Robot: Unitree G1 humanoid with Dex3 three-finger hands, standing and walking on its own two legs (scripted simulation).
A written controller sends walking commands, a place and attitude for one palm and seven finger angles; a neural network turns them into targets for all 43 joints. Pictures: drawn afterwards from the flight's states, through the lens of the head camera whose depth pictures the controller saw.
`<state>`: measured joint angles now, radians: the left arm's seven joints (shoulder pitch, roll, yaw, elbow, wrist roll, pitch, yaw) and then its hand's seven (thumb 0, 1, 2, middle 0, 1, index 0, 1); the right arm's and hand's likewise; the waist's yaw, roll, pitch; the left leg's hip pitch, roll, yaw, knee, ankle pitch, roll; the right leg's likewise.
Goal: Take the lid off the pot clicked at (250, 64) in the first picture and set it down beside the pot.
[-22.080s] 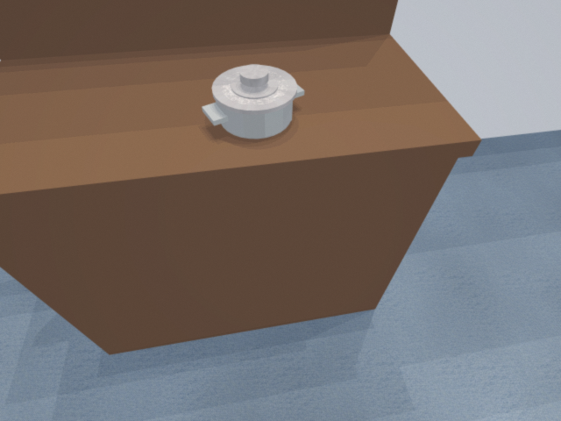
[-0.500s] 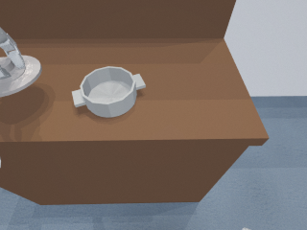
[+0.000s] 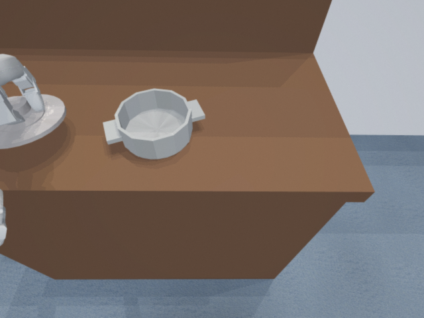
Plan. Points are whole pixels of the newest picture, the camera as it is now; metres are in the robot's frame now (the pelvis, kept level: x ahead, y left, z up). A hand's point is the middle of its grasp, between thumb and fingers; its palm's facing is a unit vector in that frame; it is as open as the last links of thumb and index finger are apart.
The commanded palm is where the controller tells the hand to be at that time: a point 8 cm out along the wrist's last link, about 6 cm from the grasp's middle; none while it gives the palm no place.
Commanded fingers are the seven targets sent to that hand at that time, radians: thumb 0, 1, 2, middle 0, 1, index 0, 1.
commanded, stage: lower the lid onto the table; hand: left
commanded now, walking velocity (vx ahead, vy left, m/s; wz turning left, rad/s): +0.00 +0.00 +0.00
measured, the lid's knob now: (12, 107) +0.46 +0.35 +0.15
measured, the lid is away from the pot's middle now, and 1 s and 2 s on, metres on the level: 0.25 0.22 0.23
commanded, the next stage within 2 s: open the fingers wide in 0.80 s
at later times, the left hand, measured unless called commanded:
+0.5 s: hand (27, 113) +0.44 +0.33 +0.15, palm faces -0.41 -0.18 -0.89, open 6.7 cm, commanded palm +0.46 +0.33 +0.22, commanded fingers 0.00 0.54 1.16 -0.76 -0.89 -0.95 -1.00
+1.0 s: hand (34, 124) +0.43 +0.32 +0.13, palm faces -0.41 -0.12 -0.90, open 6.5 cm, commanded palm +0.44 +0.33 +0.19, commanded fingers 0.00 0.45 1.08 -0.70 -0.88 -0.86 -0.97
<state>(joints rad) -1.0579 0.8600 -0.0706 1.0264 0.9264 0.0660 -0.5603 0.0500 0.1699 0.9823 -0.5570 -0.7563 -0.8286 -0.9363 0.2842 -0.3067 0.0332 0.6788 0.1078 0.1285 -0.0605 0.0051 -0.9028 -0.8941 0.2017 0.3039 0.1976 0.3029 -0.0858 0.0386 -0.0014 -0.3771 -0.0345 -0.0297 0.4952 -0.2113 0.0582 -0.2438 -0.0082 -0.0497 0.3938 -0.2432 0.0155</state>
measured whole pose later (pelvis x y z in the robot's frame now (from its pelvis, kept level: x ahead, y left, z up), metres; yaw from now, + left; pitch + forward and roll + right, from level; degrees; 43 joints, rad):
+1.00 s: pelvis +0.00 +0.00 -0.01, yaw -2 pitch +8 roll -2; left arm -0.92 0.84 -0.02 1.02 0.94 -0.05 -0.47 0.04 0.17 0.97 -0.54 -0.78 -0.86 -0.96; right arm 0.29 -0.30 0.03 0.66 0.10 0.18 -0.06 0.00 -0.90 -0.89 0.20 0.30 0.20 0.30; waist -0.10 0.04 -0.04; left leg -0.45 -0.02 -0.01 0.56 -0.24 0.05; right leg -0.33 0.01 -0.03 0.48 -0.27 0.01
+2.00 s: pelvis +0.00 +0.01 -0.01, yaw -2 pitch +9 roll -3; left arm -0.93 0.86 0.00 0.97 0.94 -0.08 -0.46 0.00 -0.09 0.85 -0.47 -0.68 -0.47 -0.68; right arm 0.28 -0.28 0.03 0.65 0.10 0.23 -0.06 0.00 -0.90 -0.89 0.20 0.30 0.20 0.30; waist -0.10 0.04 -0.04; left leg -0.51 -0.03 -0.01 0.62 -0.26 0.07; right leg -0.38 0.00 -0.02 0.51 -0.28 0.02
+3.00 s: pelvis +0.00 +0.00 +0.00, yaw -1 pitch +7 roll -2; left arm -1.08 0.92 -0.02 0.93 0.94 0.05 -0.52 0.00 -0.12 0.88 -0.49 -0.63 -0.49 -0.63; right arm 0.26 -0.29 0.04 0.65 0.11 0.22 -0.05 0.00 -0.90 -0.89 0.20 0.30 0.20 0.30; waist -0.09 0.05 -0.04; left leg -0.41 -0.03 -0.01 0.51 -0.22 0.06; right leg -0.29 0.00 -0.02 0.43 -0.26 0.02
